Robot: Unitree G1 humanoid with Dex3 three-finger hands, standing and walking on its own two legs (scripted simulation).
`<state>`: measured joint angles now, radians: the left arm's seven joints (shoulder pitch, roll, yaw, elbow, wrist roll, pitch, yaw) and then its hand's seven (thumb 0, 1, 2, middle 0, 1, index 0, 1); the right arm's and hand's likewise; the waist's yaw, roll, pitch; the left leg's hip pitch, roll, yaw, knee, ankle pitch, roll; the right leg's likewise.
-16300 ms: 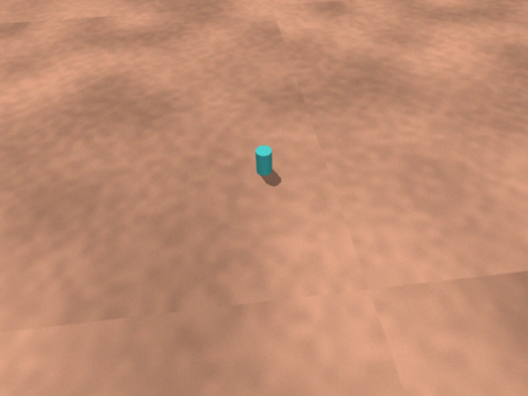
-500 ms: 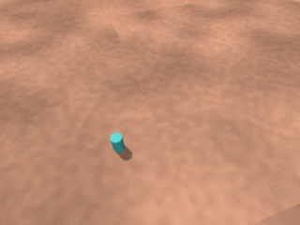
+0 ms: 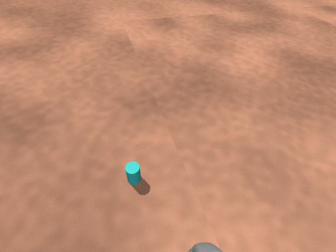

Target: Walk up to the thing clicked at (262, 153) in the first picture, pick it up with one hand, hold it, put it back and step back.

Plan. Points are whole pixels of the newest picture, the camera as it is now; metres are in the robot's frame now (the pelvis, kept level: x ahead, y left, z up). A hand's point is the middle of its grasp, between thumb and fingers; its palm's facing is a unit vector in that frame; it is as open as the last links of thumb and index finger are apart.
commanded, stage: walk up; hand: left
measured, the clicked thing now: (133, 173) +0.69 +0.18 -0.70
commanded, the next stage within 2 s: none
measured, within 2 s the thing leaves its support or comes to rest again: neither
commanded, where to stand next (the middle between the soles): +0.38 -0.04 m, yaw +3 degrees
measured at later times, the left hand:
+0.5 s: hand (94, 194) +0.31 +0.22 -0.12, palm faces -0.04 -0.93 -0.36, open 7.4 cm
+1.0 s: hand (86, 203) +0.30 +0.26 -0.18, palm faces -0.07 -0.93 -0.35, open 7.4 cm
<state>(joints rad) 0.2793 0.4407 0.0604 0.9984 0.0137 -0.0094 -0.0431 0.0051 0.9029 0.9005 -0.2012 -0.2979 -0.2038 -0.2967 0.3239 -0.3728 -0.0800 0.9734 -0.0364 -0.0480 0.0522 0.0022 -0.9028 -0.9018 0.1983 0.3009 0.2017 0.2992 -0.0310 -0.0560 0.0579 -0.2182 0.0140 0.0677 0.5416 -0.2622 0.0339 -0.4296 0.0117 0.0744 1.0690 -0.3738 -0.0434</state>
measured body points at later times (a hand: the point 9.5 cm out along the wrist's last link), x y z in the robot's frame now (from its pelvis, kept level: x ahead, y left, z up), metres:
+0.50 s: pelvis +0.19 -0.03 +0.00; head +0.21 -0.05 +0.45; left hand +0.31 +0.27 -0.10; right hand +0.23 -0.34 -0.13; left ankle +0.16 +0.12 -0.65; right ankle +0.22 -0.13 -0.73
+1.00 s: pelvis +0.22 -0.01 -0.02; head +0.27 +0.01 +0.43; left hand +0.31 +0.31 -0.15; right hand +0.34 -0.33 -0.11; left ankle +0.33 +0.10 -0.73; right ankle +0.18 -0.16 -0.71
